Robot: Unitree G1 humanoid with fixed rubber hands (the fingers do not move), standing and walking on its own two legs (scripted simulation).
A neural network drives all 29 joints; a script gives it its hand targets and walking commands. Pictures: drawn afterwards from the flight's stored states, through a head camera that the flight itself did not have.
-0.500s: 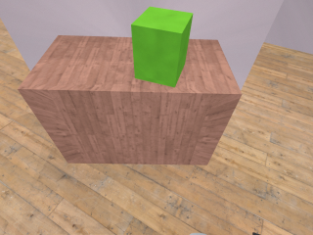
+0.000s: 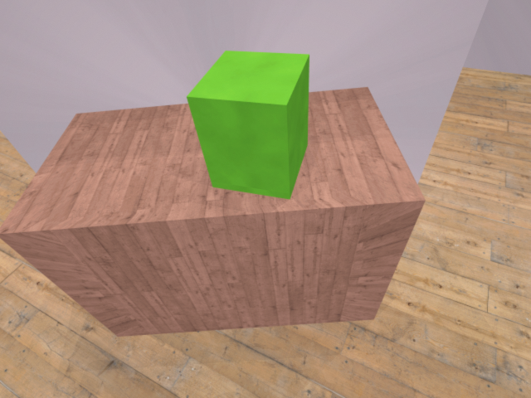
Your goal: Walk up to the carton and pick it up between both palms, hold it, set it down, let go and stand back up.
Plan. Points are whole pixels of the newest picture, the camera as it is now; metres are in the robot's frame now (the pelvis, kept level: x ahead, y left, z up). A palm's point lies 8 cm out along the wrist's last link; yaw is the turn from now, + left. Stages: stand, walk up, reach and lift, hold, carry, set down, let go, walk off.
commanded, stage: walk up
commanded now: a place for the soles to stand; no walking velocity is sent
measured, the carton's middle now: (257, 125) +0.69 +0.02 +0.04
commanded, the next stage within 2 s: none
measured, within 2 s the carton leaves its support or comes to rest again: neither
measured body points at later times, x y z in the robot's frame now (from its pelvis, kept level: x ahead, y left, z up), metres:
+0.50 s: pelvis +0.10 +0.07 +0.00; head +0.12 +0.09 +0.45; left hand +0.17 +0.33 -0.13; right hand +0.21 -0.19 -0.10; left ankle +0.18 +0.17 -0.73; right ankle +0.08 -0.08 -0.70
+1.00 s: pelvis +0.13 +0.06 +0.01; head +0.14 +0.06 +0.46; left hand +0.25 +0.31 -0.11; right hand +0.19 -0.21 -0.11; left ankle +0.18 +0.17 -0.73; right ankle +0.10 -0.06 -0.73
